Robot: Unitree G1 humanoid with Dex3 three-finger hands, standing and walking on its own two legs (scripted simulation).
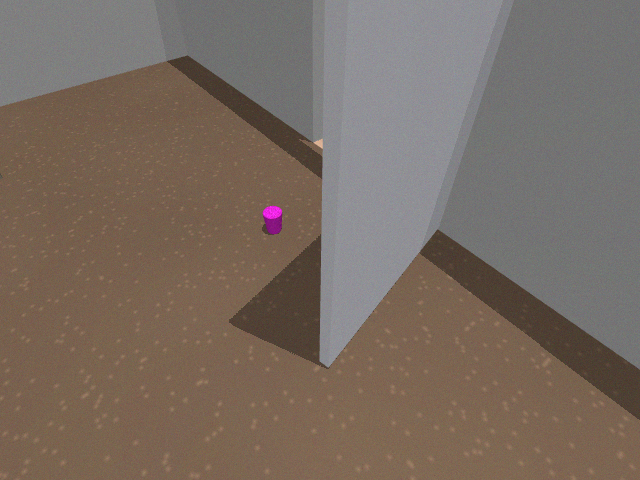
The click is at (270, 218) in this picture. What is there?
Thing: tapered cup
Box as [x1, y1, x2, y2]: [263, 206, 281, 233]
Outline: 269,206 263,210 263,217 268,231 270,233 276,233 280,230 281,227 281,210 276,206
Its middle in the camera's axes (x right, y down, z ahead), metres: -0.20 -0.09 +1.72
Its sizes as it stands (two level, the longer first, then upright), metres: 0.085 0.085 0.106
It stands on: the floor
